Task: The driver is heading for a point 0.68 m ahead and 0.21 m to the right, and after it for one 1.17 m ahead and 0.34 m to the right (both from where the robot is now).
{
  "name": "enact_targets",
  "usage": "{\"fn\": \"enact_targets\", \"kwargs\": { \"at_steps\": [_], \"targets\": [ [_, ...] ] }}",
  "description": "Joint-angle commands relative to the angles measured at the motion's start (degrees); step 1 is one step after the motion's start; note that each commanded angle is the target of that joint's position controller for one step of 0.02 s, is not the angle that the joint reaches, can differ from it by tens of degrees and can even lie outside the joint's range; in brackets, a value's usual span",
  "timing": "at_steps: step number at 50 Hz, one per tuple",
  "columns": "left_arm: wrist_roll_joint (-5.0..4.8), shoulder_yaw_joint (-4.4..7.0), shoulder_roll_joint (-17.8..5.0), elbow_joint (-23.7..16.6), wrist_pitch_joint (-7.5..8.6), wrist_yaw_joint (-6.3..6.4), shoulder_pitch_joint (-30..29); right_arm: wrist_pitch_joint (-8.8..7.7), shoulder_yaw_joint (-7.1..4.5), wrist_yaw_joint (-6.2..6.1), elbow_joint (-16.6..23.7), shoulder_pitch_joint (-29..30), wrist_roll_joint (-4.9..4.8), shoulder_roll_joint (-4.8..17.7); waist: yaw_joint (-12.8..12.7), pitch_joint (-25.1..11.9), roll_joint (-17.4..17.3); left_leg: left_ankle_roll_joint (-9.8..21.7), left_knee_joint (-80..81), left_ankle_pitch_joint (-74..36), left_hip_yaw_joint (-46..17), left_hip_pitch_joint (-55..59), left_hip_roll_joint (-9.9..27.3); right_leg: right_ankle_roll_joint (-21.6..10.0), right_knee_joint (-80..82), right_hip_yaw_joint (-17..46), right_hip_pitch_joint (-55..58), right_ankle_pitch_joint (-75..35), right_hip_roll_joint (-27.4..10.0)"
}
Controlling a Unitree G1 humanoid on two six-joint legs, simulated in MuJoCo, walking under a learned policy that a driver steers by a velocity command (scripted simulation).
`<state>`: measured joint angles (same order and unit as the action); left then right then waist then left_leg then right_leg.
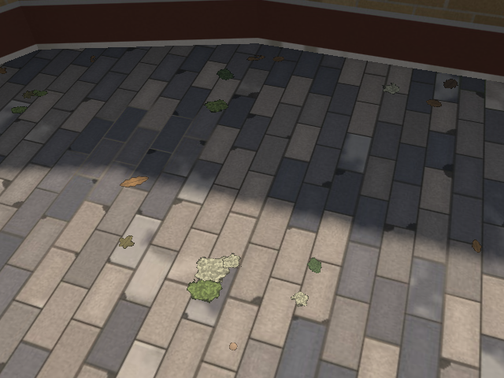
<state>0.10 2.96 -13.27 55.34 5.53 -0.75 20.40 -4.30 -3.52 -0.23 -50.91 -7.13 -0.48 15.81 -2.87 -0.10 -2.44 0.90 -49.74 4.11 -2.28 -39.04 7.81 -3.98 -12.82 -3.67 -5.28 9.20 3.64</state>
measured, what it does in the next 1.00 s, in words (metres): walks ahead, turning right: left foot, then right foot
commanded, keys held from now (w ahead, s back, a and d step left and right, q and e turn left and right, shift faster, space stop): w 0.14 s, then w+e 0.58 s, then e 0.28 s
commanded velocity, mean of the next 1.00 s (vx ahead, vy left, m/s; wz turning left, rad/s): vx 0.44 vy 0.00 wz -0.38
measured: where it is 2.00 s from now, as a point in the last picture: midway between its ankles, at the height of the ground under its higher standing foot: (304, 337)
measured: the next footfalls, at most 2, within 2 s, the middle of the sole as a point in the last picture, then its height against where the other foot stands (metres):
left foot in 0.24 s outside the picture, level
right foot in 0.80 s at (332, 356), level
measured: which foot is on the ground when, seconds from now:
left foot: up 0.00-0.22, down 0.24-0.78, up 0.80-1.00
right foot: down 0.00-0.26, up 0.28-0.78, down 0.80-1.00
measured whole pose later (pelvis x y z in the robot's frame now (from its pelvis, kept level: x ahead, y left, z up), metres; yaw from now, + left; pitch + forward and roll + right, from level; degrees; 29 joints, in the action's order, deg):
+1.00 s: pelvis +0.51 -0.04 -0.01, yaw -25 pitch +2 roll +1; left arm 0.0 5.1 -16.3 42.9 2.0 -1.0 10.7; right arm -3.8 -4.3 -1.8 -46.0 -4.5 0.2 17.2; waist -0.9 4.9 -1.2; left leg -3.0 -66.0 23.5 -3.3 -33.6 4.0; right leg -6.1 -25.2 1.0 -20.2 7.1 5.6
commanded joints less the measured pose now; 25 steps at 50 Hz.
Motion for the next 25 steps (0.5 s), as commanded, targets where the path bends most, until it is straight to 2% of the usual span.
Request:
{"fn": "enact_targets", "kwargs": {
  "at_steps": [1,5,8,10,11,12,13,14,15,16,17,18,19,21,23,25],
  "targets": [
    [-0.45,1.74,-9.1,-2.7,0.54,0.85,-0.5,-0.6,-0.04,0.4,3.5,3.9,-0.04,1.4,0.8,2.9,5.7,-0.5,9.6,-9.0,1.2,0.6,-0.8,-7.5,7.0,7.2,-2.0,-11.7,-14.2],
    [-0.93,1.94,-9.6,-0.5,-0.16,1.04,3.7,-1.0,0.4,1.4,5.7,10.5,-0.59,1.3,-1.5,4.9,5.7,0.1,16.8,-9.6,2.2,0.6,-2.5,-7.2,5.6,6.7,3.5,-10.5,-16.0],
    [-1.25,2.34,-10.0,0.5,-1.06,1.38,4.7,-1.62,0.26,2.4,7.4,12.8,-0.73,2.4,-0.9,5.4,6.1,1.9,20.0,-4.5,1.6,0.6,-3.1,-6.4,2.0,8.1,8.8,-13.9,-18.7],
    [-1.38,2.67,-11.0,0.3,-1.59,1.54,3.2,-2.12,-0.6,2.55,6.9,8.8,-0.69,4.3,2.1,3.1,7.4,3.0,21.6,-0.5,2.5,8.1,-5.1,-5.4,-2.8,9.2,9.4,-22.7,-18.9],
    [-1.36,2.6,-11.0,-0.2,-1.86,1.55,1.6,-2.33,-1.64,2.32,5.1,2.6,-0.59,6.1,5.8,-0.5,7.5,4.0,22.9,-0.4,4.0,17.3,-6.9,-4.4,-9.6,8.1,8.0,-30.7,-17.0],
    [-0.88,1.91,-9.4,-1.0,-1.93,1.52,0.9,-2.43,-3.14,1.76,2.2,-8.0,-0.21,9.3,10.1,-7.6,6.3,6.0,20.8,-2.1,2.3,33.4,-4.9,-2.6,-21.7,6.1,1.0,-29.2,-13.6],
    [-0.24,0.36,-4.2,-2.6,-1.34,1.26,5.2,-2.31,-4.55,1.18,0.7,-16.8,1.17,14.9,10.3,-17.7,-3.9,12.2,20.4,1.0,-16.7,57.1,9.9,1.1,-43.9,2.4,-19.4,-9.1,-6.5],
    [-1.2,-0.63,-1.2,-1.7,-0.27,1.08,8.3,-1.88,-3.97,1.35,0.0,-18.7,0.67,13.3,9.5,-24.8,-14.1,16.9,29.4,9.3,-37.3,64.4,17.6,2.4,-57.7,7.5,-31.4,23.9,-0.8],
    [-2.84,1.23,-7.9,-2.3,0.39,1.06,4.0,-1.9,-2.62,1.29,0.5,-15.5,0.31,8.9,9.9,-17.4,-8.6,14.0,31.5,13.7,-32.5,58.2,15.5,1.7,-63.1,12.0,-36.4,22.6,-4.2],
    [-3.34,1.61,-9.1,-3.8,0.52,1.24,-0.4,-1.94,-1.94,1.07,1.4,-11.0,0.26,6.7,8.7,-10.2,-6.1,11.5,32.7,12.5,-23.9,49.9,13.9,1.0,-62.9,10.2,-38.1,17.8,-7.2],
    [-2.81,1.76,-8.4,-4.1,0.24,1.6,-2.5,-2.18,-1.39,1.19,1.6,-6.8,0.53,4.9,6.8,-5.6,-2.5,10.3,35.3,9.5,-17.7,41.3,11.7,1.1,-59.8,9.4,-35.7,13.0,-9.5],
    [-2.24,2.29,-7.7,-3.9,-0.51,1.88,-2.3,-2.52,-0.98,1.27,1.6,-4.2,0.86,3.2,4.9,-3.1,-3.1,9.3,37.4,6.9,-12.6,35.5,9.7,1.0,-56.7,9.7,-32.6,9.9,-11.3],
    [-2.18,2.31,-6.1,-3.5,-1.44,1.79,-0.7,-2.65,-0.9,1.38,1.3,-2.8,1.25,2.6,3.3,-1.9,-4.1,8.7,39.3,5.6,-8.9,31.6,8.4,0.9,-55.5,9.8,-29.4,8.0,-12.2],
    [-2.27,2.27,-3.9,-3.8,-2.9,1.71,-0.3,-3.02,-1.26,1.2,0.6,-2.6,1.33,3.1,2.1,-0.1,-3.3,9.3,41.7,1.7,-3.6,28.4,7.8,1.1,-54.1,9.5,-28.8,5.6,-12.7],
    [-1.91,2.61,-4.1,-5.2,-3.65,1.79,-2.7,-3.2,-1.74,0.59,-0.1,-3.4,1.52,4.4,1.9,1.4,-1.7,9.6,42.8,-1.8,0.3,28.6,7.8,1.6,-51.2,10.1,-32.2,1.1,-12.8],
    [-1.55,2.76,-4.2,-6.4,-3.6,1.47,-5.4,-3.0,-2.0,-0.09,-0.7,-4.6,1.64,5.1,2.3,2.3,-0.9,9.4,43.3,-4.2,3.6,30.4,7.5,2.1,-45.9,10.5,-35.0,-4.5,-12.4]
  ]
}}
Velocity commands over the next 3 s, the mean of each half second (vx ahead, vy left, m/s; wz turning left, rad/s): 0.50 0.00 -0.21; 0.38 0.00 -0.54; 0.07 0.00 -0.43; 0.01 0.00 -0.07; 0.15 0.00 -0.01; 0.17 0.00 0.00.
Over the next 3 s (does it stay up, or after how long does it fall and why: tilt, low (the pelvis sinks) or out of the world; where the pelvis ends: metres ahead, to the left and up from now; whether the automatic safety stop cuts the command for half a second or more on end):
stays up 0.80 -0.19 -0.02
